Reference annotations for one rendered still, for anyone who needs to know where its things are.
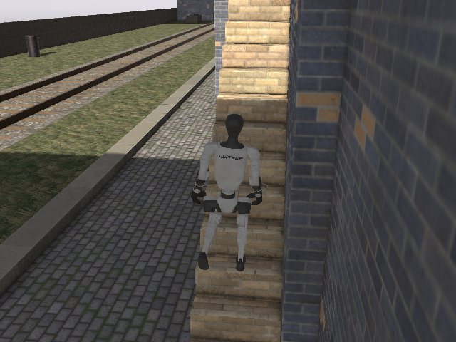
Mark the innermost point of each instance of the stairs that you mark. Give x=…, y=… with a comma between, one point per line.
x=245, y=306

